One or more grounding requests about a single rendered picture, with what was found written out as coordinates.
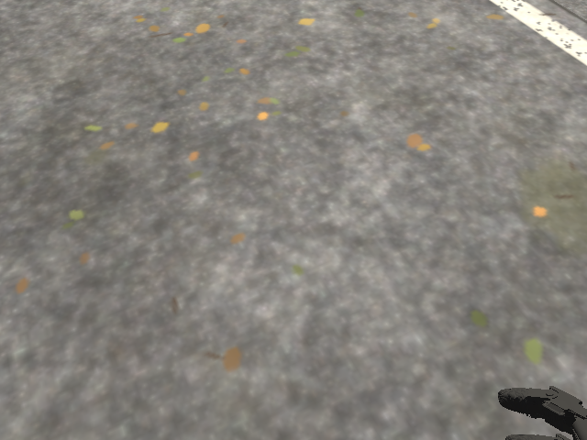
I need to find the right robot hand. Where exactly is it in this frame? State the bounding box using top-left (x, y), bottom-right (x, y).
top-left (498, 386), bottom-right (587, 440)

